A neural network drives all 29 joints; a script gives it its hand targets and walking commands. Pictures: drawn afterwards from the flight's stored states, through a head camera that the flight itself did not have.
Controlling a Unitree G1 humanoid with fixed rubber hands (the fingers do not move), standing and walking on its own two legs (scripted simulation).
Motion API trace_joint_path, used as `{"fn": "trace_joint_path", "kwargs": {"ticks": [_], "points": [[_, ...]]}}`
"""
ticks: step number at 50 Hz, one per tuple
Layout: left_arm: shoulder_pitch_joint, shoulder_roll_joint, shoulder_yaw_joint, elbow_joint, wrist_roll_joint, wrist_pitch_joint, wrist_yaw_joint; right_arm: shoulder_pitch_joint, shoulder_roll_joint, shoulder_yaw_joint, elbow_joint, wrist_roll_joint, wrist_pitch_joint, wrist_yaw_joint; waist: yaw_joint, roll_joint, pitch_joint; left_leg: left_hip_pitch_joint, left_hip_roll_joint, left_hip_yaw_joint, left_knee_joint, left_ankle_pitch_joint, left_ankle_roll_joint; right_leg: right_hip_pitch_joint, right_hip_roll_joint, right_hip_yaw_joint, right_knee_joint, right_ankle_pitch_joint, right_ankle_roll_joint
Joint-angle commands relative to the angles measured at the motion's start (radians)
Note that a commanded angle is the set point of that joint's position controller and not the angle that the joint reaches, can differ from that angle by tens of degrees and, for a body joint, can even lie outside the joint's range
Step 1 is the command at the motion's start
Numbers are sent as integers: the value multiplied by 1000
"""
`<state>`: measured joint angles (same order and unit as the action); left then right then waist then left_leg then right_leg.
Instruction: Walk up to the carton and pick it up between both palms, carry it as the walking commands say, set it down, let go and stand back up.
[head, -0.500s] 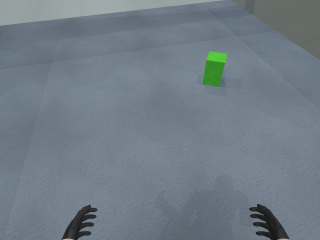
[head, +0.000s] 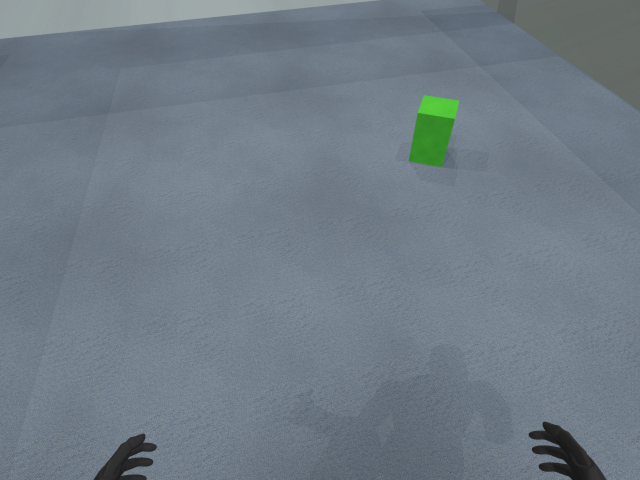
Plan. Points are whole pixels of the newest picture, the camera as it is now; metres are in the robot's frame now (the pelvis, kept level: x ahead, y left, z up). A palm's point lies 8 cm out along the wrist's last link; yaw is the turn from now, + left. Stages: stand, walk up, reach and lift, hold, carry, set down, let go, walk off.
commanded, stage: stand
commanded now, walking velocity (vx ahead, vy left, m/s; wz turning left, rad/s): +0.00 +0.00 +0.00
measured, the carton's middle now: (433, 132) +1.71 -0.49 -0.62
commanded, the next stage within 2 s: walk up in 1.66 s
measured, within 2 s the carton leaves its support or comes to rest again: neither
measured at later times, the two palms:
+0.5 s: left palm out of the picture +0.11 +0.30 -0.07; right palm out of the picture +0.11 -0.30 -0.08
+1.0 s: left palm out of the picture +0.09 +0.31 -0.08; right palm out of the picture +0.09 -0.30 -0.08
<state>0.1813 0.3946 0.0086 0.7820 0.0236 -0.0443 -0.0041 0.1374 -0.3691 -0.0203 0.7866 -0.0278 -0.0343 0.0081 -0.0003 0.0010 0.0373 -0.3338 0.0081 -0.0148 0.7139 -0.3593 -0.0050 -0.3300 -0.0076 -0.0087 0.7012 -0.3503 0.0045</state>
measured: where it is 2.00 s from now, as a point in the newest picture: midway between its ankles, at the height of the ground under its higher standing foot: outside the picture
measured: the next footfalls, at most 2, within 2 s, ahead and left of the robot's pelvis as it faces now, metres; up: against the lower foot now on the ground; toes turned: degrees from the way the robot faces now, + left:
none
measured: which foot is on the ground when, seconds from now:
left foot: down 0.00-1.00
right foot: down 0.00-1.00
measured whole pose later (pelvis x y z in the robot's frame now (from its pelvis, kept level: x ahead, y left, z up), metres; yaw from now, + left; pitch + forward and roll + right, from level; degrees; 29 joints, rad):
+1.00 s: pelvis +0.00 +0.00 +0.03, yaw +0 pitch -3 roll +0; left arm 0.11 0.39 -0.01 1.05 0.01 -0.02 0.00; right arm 0.11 -0.38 -0.01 1.05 -0.02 -0.02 0.00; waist 0.00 0.01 0.05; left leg -0.14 0.00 -0.02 0.38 -0.18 -0.01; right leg -0.14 -0.01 -0.01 0.37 -0.18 0.01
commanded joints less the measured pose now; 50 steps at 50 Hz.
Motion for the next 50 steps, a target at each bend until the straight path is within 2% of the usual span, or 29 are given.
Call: {"fn": "trace_joint_path", "kwargs": {"ticks": [1,2,3,6,7,8,11,13,15,17,18,19,20,21,22,25,30,33,34,37,39,40,41,43,45,47,48,49,50], "points": [[-50,172,51,-52,-4,-19,7,-30,-181,-45,-41,7,-23,-7,-5,-3,-86,29,64,-96,-157,138,74,52,-81,102,-141,141,-85],[-52,165,47,-45,0,-20,7,-53,-177,-40,-34,3,-20,-7,7,15,-76,21,71,-116,-181,115,81,62,-79,109,-158,130,-81],[-47,178,44,-33,-5,-19,9,-60,-173,-44,-36,6,-22,0,-14,8,-79,42,65,-101,-173,95,76,44,-80,107,-170,117,-76],[-62,170,40,-15,-5,-11,8,-46,-193,-42,-9,1,-14,-6,6,10,-37,22,71,-117,-217,89,79,50,-80,114,-192,96,-76],[-83,165,41,-7,-2,-7,6,-75,-181,-42,-11,3,-15,-6,-11,25,-53,30,81,-128,-243,53,78,53,-72,106,-201,92,-70],[-74,171,42,8,-2,-14,5,-76,-169,-31,-8,7,-18,-2,6,12,-49,15,82,-124,-246,42,76,62,-82,109,-206,67,-69],[-55,155,29,41,-7,-16,4,-67,-186,-40,35,11,-15,1,5,-14,-51,68,70,-109,-251,96,65,76,-96,113,-254,95,-67],[-104,166,31,43,-4,-17,6,-72,-176,-37,54,17,-12,-5,-16,-29,-58,106,76,-107,-268,128,63,70,-105,126,-287,133,-63],[-93,162,22,55,-8,-20,4,-48,-171,-27,68,8,-17,-2,-7,25,-56,113,84,-106,-291,188,57,95,-101,125,-278,167,-63],[-82,168,22,93,-6,-17,11,-64,-148,-30,81,10,-15,0,-11,-10,-69,122,86,-118,-300,207,57,130,-102,103,-285,203,-60],[-77,159,22,91,-11,-15,14,-70,-156,-28,95,13,-15,-4,-1,24,-70,128,86,-114,-302,227,60,139,-102,109,-294,215,-59],[-103,172,27,98,-10,-12,13,-58,-175,-24,107,14,-10,-9,-4,-14,-55,128,81,-110,-314,212,53,136,-94,113,-311,214,-49],[-91,178,28,107,-11,-10,11,-56,-183,-29,115,15,-13,-2,2,14,-60,125,76,-102,-327,222,49,151,-106,114,-304,206,-55],[-102,171,23,117,-14,-8,12,-56,-179,-25,123,13,-10,-7,-7,0,-78,162,84,-102,-328,243,48,153,-101,109,-318,223,-50],[-95,187,29,124,-21,-8,11,-52,-187,-26,139,16,-12,-4,7,-18,-77,149,86,-105,-338,255,47,172,-102,107,-314,233,-50],[-107,170,26,146,-15,-4,3,-101,-181,-20,147,15,-17,-5,6,19,-78,152,91,-105,-360,254,46,201,-103,96,-330,244,-48],[-98,159,13,169,-15,-5,6,-60,-178,-15,177,13,-11,-12,9,20,-55,182,87,-92,-351,293,36,192,-103,93,-357,277,-42],[-130,181,20,175,-12,-4,9,-70,-164,-19,182,15,-3,-11,-11,1,-47,182,94,-95,-386,267,39,179,-109,101,-358,227,-40],[-119,175,16,171,-16,-3,9,-66,-177,-14,192,16,-8,-10,5,-14,-41,179,98,-108,-391,249,43,188,-108,103,-378,210,-45],[-123,157,9,187,-17,2,10,-63,-176,-14,190,15,-4,-9,5,31,-51,178,92,-96,-378,268,37,192,-117,116,-381,209,-49],[-111,173,11,198,-19,4,13,-68,-168,-7,195,8,-11,-12,0,15,-49,178,100,-108,-393,249,43,203,-117,113,-381,235,-49],[-122,185,18,195,-21,7,11,-59,-182,-11,204,16,-10,-11,1,-43,-44,169,104,-115,-398,255,43,209,-116,97,-380,238,-42],[-125,156,10,191,-17,4,10,-102,-203,-22,209,14,-10,-12,23,1,-38,188,98,-104,-391,245,35,196,-111,102,-386,225,-43],[-130,148,5,196,-17,8,13,-70,-197,-21,196,9,-5,-15,-8,39,-50,191,95,-108,-391,236,39,188,-107,102,-403,209,-40],[-122,184,19,213,-10,2,12,-76,-172,-17,205,10,-6,-10,2,-25,-30,171,100,-115,-419,206,40,192,-104,95,-387,191,-39],[-134,160,14,210,-20,10,10,-67,-205,-24,218,13,0,-8,-8,12,-12,157,100,-114,-415,180,43,168,-114,102,-405,153,-36],[-115,174,18,216,-17,8,9,-65,-201,-25,207,11,-3,-9,8,-10,-26,185,88,-106,-413,179,40,173,-112,118,-411,153,-41],[-123,196,21,218,-14,6,11,-69,-173,-12,208,10,4,-9,-6,-22,-25,173,92,-105,-421,195,37,174,-109,109,-406,144,-42],[-113,183,21,208,-14,4,5,-83,-197,-23,201,9,0,-12,7,29,-51,168,95,-111,-412,175,38,194,-111,108,-397,158,-39]]}}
